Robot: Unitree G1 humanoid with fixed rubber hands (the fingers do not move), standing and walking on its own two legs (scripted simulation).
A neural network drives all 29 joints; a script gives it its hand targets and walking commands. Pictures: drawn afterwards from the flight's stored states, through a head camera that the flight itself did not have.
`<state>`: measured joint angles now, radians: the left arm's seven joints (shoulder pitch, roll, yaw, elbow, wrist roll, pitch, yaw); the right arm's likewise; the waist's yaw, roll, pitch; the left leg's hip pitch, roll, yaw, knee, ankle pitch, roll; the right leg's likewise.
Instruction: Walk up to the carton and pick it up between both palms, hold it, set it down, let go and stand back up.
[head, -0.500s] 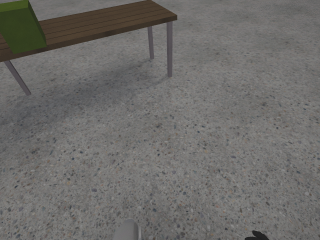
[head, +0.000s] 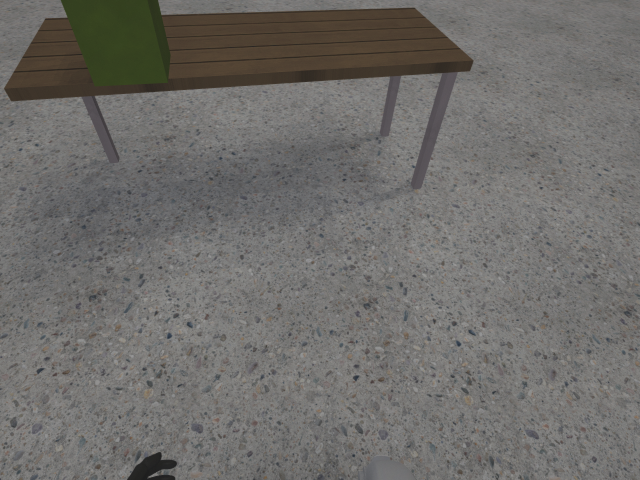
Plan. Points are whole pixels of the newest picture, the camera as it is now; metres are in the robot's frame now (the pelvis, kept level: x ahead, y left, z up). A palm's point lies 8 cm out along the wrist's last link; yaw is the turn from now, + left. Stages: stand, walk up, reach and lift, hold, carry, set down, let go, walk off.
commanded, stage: walk up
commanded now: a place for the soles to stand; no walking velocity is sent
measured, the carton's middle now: (122, 28) +1.35 +0.48 +0.00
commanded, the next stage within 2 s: none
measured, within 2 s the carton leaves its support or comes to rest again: neither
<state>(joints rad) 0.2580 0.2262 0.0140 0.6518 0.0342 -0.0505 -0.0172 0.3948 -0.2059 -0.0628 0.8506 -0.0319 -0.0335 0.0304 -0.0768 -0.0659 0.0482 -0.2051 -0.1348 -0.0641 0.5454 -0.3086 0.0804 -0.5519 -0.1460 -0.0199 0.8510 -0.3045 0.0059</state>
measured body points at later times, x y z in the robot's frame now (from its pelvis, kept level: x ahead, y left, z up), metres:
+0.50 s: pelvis +0.25 +0.02 +0.00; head +0.27 +0.01 +0.45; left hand +0.12 +0.24 -0.13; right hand +0.47 -0.15 -0.12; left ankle +0.39 +0.19 -0.69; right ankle +0.17 -0.14 -0.73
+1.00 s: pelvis +0.47 +0.10 +0.00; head +0.47 +0.10 +0.45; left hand +0.49 +0.36 -0.12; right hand +0.55 -0.14 -0.13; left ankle +0.40 +0.18 -0.73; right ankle +0.62 +0.00 -0.71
